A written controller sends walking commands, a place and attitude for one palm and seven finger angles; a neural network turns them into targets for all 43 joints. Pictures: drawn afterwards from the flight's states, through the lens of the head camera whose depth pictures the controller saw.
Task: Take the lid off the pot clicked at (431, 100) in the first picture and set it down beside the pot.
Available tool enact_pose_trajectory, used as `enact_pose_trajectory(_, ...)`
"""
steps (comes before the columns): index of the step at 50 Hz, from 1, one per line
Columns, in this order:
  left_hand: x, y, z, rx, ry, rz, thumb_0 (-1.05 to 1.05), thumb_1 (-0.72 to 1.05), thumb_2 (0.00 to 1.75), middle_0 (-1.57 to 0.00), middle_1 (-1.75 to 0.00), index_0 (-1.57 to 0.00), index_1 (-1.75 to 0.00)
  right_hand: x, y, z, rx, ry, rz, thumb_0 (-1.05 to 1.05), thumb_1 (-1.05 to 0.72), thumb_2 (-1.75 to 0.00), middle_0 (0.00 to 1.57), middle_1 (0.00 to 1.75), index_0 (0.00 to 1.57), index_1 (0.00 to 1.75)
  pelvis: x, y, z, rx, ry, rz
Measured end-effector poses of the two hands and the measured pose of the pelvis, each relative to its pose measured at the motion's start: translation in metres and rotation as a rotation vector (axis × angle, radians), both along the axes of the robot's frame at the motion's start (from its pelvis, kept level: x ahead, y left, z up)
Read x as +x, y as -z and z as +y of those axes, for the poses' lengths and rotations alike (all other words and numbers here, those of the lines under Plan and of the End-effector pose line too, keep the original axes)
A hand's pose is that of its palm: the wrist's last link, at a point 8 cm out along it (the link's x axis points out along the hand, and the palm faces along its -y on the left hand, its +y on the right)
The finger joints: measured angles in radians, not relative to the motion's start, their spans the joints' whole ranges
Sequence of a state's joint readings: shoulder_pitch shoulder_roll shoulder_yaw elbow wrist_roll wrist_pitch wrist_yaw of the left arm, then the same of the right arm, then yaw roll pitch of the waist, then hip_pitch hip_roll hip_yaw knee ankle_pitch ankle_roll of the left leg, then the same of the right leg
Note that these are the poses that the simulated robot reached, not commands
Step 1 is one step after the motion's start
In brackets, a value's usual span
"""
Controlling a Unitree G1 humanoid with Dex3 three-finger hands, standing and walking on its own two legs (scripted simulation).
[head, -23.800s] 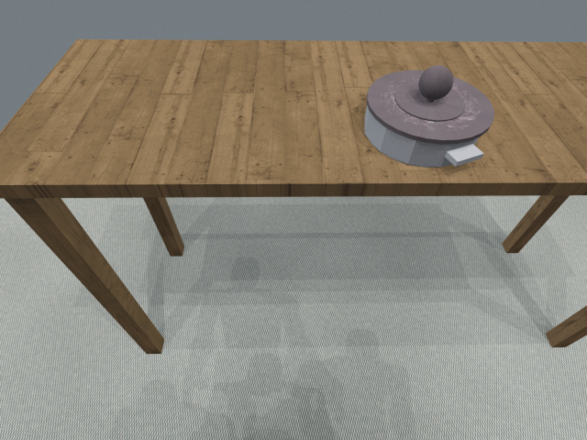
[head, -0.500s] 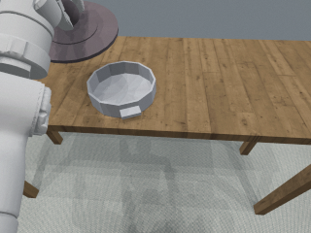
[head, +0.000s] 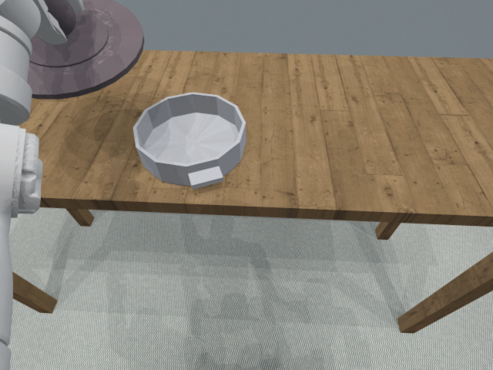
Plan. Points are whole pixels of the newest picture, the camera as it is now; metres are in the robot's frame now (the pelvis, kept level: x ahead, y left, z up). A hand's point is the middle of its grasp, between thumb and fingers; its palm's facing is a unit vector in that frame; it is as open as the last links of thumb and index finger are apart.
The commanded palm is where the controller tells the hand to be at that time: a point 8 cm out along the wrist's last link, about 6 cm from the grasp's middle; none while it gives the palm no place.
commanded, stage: move the lid sideways beside the pot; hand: left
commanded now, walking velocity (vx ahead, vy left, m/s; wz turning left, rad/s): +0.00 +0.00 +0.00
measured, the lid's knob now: (52, 14) +0.51 +0.23 +0.31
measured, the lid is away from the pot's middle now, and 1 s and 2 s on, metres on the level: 0.15 0.25 0.24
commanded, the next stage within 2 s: lower the lid onto the table in 0.88 s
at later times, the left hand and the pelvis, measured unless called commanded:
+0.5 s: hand out of the picture +0.47 +0.27 +0.33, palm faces -0.16 -0.12 -0.98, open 8.3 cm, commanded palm +0.48 +0.27 +0.40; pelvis +0.00 +0.00 +0.00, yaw +1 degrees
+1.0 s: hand out of the picture +0.47 +0.31 +0.32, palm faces -0.17 -0.18 -0.97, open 8.3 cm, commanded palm +0.49 +0.31 +0.39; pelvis +0.01 +0.00 +0.00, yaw +0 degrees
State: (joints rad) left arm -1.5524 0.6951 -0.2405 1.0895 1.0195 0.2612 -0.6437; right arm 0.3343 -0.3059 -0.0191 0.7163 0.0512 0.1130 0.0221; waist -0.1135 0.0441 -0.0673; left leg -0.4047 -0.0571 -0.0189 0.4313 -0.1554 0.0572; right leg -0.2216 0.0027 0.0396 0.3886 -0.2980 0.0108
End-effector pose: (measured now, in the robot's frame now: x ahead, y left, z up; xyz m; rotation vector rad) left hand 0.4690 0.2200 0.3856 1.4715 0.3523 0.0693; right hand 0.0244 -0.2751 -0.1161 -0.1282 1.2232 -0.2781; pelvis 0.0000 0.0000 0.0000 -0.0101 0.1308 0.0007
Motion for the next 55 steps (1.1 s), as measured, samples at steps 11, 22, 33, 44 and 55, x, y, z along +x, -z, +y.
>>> enact_pose_trajectory(11, -0.005, 0.000, 0.023, 0.019, -0.047, 0.010, -0.02, 0.17, 0.77, -0.65, -0.99, -0.59, -0.97, 0.010, -0.002, 0.001, -0.008, -0.018, -0.009, 0.01, -0.91, -0.90, 0.20, 0.30, 0.20, 0.30, -0.001, 0.000, 0.001, -0.002, -0.009, 0.002)
enact_pose_trajectory(22, -0.010, -0.004, 0.044, 0.000, -0.087, 0.001, -0.02, 0.17, 0.77, -0.65, -0.99, -0.59, -0.97, 0.012, -0.002, 0.000, -0.011, -0.018, 0.000, 0.01, -0.91, -0.90, 0.20, 0.30, 0.20, 0.30, 0.000, 0.000, 0.001, -0.004, -0.008, 0.004)
enact_pose_trajectory(33, -0.012, -0.002, 0.063, -0.004, -0.133, 0.016, -0.02, 0.17, 0.77, -0.65, -0.99, -0.59, -0.97, 0.005, -0.001, -0.001, -0.015, -0.012, 0.031, 0.01, -0.91, -0.90, 0.20, 0.30, 0.20, 0.30, 0.001, -0.001, 0.000, -0.005, -0.008, 0.003)
enact_pose_trajectory(44, -0.009, 0.003, 0.083, -0.023, -0.185, 0.030, -0.02, 0.17, 0.77, -0.65, -0.99, -0.59, -0.97, -0.005, -0.003, -0.004, -0.027, 0.010, 0.071, 0.01, -0.91, -0.90, 0.20, 0.30, 0.20, 0.30, 0.005, -0.002, 0.000, -0.007, -0.001, 0.011)
enact_pose_trajectory(55, -0.004, 0.013, 0.098, -0.060, -0.260, 0.067, -0.02, 0.18, 0.77, -0.65, -0.99, -0.59, -0.97, -0.012, -0.005, -0.005, -0.031, 0.021, 0.100, 0.01, -0.91, -0.90, 0.20, 0.30, 0.20, 0.30, 0.008, -0.002, 0.001, -0.009, -0.004, 0.019)
